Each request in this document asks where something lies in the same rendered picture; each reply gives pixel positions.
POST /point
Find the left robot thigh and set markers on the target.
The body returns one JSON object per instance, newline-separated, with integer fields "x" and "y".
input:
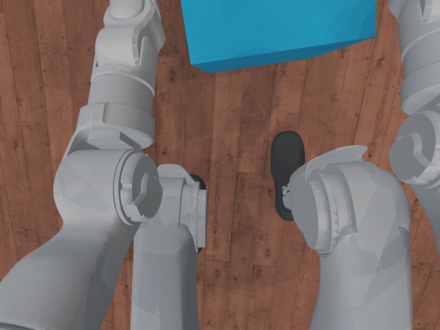
{"x": 164, "y": 283}

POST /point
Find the right robot upper arm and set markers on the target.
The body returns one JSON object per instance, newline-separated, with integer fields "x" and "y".
{"x": 415, "y": 159}

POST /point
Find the right robot thigh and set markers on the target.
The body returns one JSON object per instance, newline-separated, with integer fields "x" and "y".
{"x": 348, "y": 211}

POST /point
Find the robot thigh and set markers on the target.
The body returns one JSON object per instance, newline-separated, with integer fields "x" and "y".
{"x": 164, "y": 283}
{"x": 348, "y": 211}

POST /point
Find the right robot forearm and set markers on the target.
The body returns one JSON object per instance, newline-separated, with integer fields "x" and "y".
{"x": 419, "y": 40}

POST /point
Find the left robot upper arm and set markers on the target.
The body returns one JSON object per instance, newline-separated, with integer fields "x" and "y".
{"x": 68, "y": 283}

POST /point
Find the left robot forearm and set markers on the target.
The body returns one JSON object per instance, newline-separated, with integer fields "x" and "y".
{"x": 118, "y": 113}

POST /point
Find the carton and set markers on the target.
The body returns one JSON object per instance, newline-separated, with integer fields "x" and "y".
{"x": 232, "y": 34}

